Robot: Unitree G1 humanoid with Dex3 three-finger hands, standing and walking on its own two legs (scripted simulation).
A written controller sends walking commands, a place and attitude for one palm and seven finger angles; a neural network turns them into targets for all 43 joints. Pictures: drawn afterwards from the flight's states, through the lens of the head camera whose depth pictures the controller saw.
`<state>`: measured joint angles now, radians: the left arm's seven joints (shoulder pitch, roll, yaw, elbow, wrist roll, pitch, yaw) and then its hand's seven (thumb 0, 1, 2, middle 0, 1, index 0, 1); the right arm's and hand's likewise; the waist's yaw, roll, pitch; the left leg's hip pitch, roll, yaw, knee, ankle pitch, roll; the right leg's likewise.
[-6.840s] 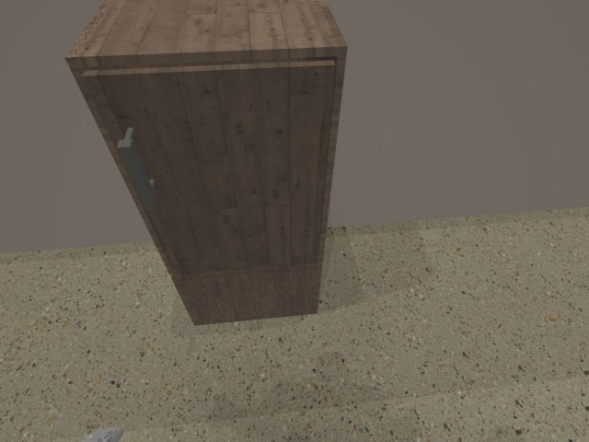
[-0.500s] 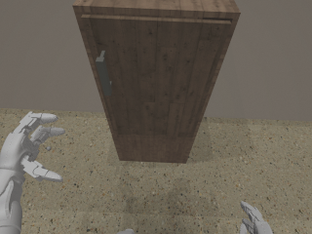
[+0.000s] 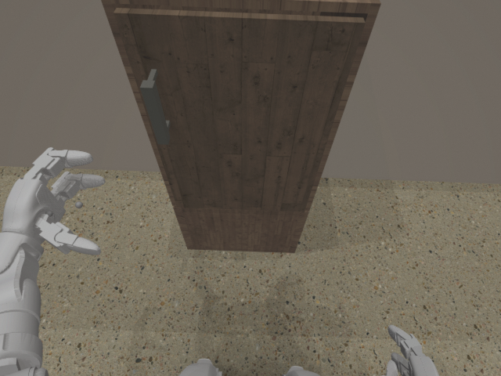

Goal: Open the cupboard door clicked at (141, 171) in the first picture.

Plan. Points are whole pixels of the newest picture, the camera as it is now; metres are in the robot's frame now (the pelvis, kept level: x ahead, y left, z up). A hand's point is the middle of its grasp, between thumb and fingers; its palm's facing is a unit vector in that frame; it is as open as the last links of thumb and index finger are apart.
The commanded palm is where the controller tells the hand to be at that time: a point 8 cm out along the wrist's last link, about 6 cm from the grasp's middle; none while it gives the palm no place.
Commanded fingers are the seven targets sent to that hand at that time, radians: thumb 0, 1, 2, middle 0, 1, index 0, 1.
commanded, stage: move the hooked fingers beside the handle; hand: left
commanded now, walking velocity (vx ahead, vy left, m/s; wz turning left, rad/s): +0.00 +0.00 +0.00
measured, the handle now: (158, 108) +0.59 +0.21 +0.06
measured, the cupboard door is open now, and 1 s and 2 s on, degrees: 0 0 0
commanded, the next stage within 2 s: none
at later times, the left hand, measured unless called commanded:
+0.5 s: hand (93, 171) +0.41 +0.28 +0.07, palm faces -0.01 -1.00 +0.00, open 14.0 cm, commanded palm +0.39 +0.33 +0.07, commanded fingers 0.00 -0.50 0.30 -0.30 -1.20 -0.30 -1.20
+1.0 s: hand (110, 140) +0.48 +0.27 +0.08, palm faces +0.00 -1.00 +0.00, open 14.0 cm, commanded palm +0.47 +0.32 +0.07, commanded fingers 0.00 -0.50 0.30 -0.30 -1.20 -0.30 -1.20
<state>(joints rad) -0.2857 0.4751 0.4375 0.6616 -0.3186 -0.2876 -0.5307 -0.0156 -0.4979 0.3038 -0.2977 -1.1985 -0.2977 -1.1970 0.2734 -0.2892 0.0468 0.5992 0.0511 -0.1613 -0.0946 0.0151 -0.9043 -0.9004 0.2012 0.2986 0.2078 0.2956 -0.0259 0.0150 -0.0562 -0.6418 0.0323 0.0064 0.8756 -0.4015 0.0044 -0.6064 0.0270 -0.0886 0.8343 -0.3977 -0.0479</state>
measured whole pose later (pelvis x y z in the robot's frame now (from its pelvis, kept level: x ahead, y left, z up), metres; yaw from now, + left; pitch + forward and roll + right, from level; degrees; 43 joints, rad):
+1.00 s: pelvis +0.00 +0.03 -0.01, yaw -2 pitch +18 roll -3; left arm -0.81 0.63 0.48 1.17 -0.16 -0.37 -0.44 -0.02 -0.50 0.30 -0.30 -1.20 -0.30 -1.20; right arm 0.38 -0.29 0.05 0.63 0.02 0.02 -0.05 0.01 -0.91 -0.90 0.20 0.30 0.21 0.30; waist -0.14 0.00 -0.08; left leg -0.84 0.03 0.03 0.97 -0.44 0.04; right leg -0.80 0.03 -0.06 0.90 -0.40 -0.01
